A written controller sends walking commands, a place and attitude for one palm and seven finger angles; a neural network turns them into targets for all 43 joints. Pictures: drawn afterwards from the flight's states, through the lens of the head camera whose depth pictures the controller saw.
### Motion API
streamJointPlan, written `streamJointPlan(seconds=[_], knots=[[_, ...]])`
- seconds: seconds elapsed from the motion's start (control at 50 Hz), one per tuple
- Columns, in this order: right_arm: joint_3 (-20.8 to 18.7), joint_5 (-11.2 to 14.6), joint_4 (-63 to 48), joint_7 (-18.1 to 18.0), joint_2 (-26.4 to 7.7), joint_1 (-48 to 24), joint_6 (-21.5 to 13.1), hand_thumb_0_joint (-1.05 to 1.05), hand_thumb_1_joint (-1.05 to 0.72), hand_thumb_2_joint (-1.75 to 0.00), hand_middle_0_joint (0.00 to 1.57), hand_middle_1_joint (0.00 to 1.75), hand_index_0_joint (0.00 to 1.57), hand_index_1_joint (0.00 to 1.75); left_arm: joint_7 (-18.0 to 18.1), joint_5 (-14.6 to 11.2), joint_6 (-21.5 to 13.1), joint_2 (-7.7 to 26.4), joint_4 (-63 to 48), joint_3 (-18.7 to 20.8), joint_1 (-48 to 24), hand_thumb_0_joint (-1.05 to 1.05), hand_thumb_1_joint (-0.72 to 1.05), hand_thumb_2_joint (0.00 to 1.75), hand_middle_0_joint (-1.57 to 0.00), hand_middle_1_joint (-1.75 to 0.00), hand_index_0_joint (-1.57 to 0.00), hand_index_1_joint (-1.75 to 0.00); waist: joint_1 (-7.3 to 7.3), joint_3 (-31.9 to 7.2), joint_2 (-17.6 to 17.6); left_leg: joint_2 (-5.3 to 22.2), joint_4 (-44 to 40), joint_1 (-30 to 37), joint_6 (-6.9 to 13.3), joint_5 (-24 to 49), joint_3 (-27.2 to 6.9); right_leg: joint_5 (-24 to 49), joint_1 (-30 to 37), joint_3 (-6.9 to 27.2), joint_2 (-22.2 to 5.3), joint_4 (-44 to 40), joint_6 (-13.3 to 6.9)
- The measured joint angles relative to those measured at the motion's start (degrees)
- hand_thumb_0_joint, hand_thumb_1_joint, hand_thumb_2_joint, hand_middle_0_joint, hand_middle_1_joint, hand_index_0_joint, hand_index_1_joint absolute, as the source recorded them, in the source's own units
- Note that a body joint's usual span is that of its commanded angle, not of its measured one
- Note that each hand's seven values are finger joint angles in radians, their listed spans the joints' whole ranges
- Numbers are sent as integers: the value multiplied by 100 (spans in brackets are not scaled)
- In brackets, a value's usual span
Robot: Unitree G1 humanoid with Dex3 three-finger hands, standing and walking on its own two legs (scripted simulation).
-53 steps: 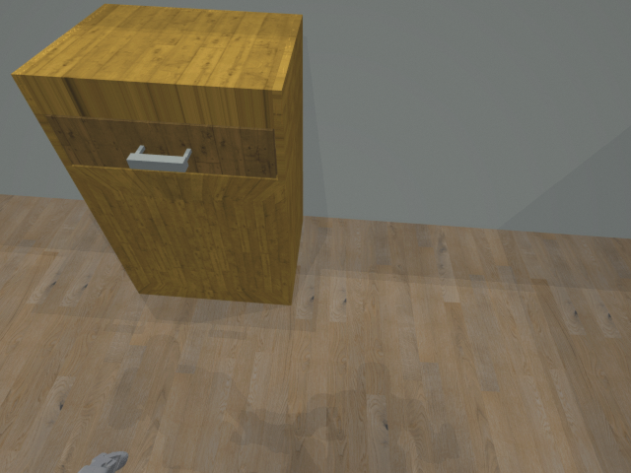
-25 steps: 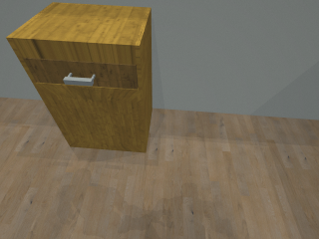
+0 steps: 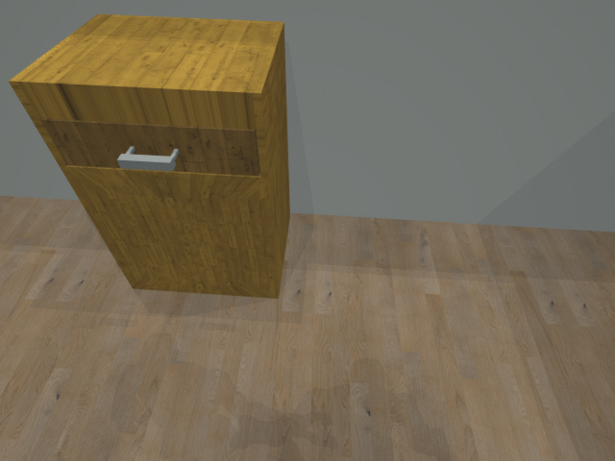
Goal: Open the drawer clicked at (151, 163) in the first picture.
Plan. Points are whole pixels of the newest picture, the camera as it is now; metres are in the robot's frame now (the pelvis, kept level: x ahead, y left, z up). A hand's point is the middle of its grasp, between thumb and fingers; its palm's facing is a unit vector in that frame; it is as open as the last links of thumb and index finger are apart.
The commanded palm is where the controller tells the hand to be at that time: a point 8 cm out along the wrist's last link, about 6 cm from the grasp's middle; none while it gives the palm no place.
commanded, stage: look at it before walking up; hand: left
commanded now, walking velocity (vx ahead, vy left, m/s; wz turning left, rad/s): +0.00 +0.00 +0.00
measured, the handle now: (150, 156) +0.80 +0.44 -0.10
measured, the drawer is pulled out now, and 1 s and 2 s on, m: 0.00 0.00 0.00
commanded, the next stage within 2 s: take the last steps up to it in 0.40 s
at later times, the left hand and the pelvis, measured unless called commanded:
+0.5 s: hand out of the picture +0.08 +0.24 -0.16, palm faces -0.03 -0.94 -0.33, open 7.4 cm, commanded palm none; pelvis +0.01 +0.00 +0.00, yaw +0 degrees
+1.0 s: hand out of the picture +0.04 +0.29 -0.20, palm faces +0.09 -0.98 -0.19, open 7.4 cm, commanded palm none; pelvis +0.10 +0.10 -0.02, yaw +4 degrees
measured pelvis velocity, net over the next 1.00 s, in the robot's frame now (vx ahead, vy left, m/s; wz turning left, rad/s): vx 0.10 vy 0.10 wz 0.06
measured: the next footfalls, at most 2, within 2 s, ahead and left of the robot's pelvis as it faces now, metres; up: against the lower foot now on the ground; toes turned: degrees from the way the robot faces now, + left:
left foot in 0.90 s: +0.13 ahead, +0.18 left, +0.00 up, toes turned +10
right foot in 1.42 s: +0.38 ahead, +0.09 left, +0.00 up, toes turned -3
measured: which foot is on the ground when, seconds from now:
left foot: down 0.00-0.64, up 0.66-0.88, down 0.90-1.00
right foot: down 0.00-0.90, up 0.92-1.00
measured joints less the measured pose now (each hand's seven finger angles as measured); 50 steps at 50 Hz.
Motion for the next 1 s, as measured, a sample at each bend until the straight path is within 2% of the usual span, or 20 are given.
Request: streamJointPlan(seconds=[0.58,0.66,0.7,0.76,0.8,0.84,0.88,0.9,0.92,0.96,1.0], knots=[[33,2,13,-35,16,-29,-3,1,-90,-89,20,30,20,30,21,-4,7,-7,64,16,51,1,90,89,-21,-30,-20,-30,27,9,8,9,-77,69,-8,-32,-20,-21,95,-22,7,-115,1],[32,-54,-17,-22,95,203,82,0,-90,-89,20,30,20,30,26,33,56,-171,7,41,230,1,90,89,-21,-30,-20,-30,46,-152,83,41,438,-139,14,-468,-54,-185,88,-93,24,22,7],[10,-80,-27,5,167,416,144,0,-90,-89,20,30,20,30,9,58,52,-281,-55,76,405,1,90,89,-21,-30,-20,-30,82,-254,79,49,1093,-423,28,-982,33,-276,131,-162,-14,27,6],[-46,-83,-68,76,280,685,182,0,-90,-89,20,30,20,30,5,88,-33,-429,-98,140,742,1,90,89,-21,-30,-20,-30,168,-289,3,53,2114,-915,62,-1239,165,-353,279,-207,-147,-57,48],[-83,-62,-136,126,354,810,171,1,-90,-89,20,30,20,30,0,112,-65,-493,-63,172,968,1,90,89,-21,-30,-20,-30,180,-249,-60,105,2297,-1125,60,-1253,241,-428,399,-233,-268,-83,136],[-110,-41,-222,164,431,906,141,1,-90,-89,20,30,20,30,-9,126,-60,-525,6,199,1161,1,90,89,-21,-30,-20,-30,164,-191,-127,178,2004,-1187,50,-1083,321,-564,493,-272,-406,-12,265],[-133,-25,-315,181,490,1005,73,1,-90,-89,20,30,20,30,-19,126,-18,-546,84,231,1323,1,90,89,-21,-30,-20,-30,125,-133,-167,221,1477,-1091,48,-751,416,-821,515,-316,-544,252,385],[-146,-23,-360,174,509,1059,15,1,-90,-89,20,30,20,30,-24,119,17,-554,118,242,1392,1,90,89,-21,-30,-20,-30,100,-102,-190,190,1326,-1033,70,-511,474,-1041,445,-312,-630,554,369],[-170,-48,-378,154,552,1085,-47,1,-90,-89,20,30,20,30,-26,99,76,-560,163,260,1429,1,90,89,-21,-30,-20,-30,85,-65,-246,110,1475,-1062,157,-451,553,-1350,239,-260,-715,1132,260],[-185,-67,-401,84,654,1178,-125,0,-90,-89,20,30,20,30,-6,81,202,-601,230,277,1439,1,90,89,-21,-30,-20,-30,58,-55,-253,23,1597,-1015,343,-655,687,-1811,-439,-79,-611,2693,53],[-155,-66,-370,15,768,1321,-142,0,-90,-89,20,30,20,30,-12,89,214,-646,243,300,1372,1,91,89,-21,-30,-20,-30,-5,-69,-212,-77,1291,-784,467,-681,745,-1587,-1083,-161,-514,3899,-89]])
